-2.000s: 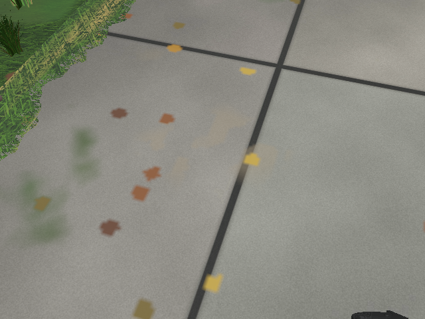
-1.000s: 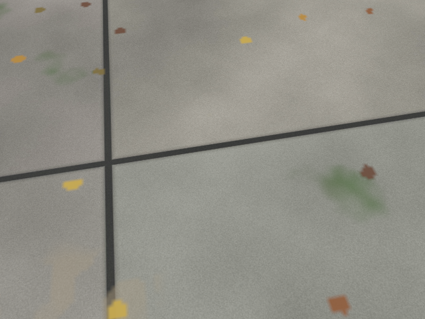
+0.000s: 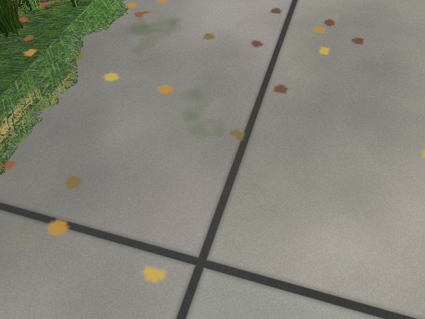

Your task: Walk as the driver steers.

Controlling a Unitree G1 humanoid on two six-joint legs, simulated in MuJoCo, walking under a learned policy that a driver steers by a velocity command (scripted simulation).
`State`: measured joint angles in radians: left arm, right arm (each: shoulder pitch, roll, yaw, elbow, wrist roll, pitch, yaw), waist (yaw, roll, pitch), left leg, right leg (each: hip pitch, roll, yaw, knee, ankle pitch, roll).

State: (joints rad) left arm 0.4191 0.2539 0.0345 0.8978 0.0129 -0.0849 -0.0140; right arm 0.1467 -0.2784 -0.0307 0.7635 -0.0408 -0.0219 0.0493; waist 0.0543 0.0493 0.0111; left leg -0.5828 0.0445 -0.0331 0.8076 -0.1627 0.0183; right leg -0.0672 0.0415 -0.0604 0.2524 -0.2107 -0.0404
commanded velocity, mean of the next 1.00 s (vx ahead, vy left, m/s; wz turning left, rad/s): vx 0.33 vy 0.00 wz -0.40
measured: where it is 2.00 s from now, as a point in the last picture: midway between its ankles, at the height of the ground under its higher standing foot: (289, 284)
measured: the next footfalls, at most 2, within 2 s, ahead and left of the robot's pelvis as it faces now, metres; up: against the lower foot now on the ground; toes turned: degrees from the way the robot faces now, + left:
left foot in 0.16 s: +0.23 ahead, +0.12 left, +0.00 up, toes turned +1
right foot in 0.66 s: +0.46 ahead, -0.11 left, +0.00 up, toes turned -20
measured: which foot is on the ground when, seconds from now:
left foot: up 0.00-0.14, down 0.16-0.66, up 0.68-1.00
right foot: down 0.00-0.16, up 0.18-0.64, down 0.66-1.00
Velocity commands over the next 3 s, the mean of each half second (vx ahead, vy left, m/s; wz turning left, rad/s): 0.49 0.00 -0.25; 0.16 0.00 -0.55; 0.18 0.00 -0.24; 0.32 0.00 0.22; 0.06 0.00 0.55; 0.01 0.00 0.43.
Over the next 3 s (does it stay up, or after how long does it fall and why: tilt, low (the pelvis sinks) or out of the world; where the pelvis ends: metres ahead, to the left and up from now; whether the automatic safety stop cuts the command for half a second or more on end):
stays up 0.66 -0.22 -0.01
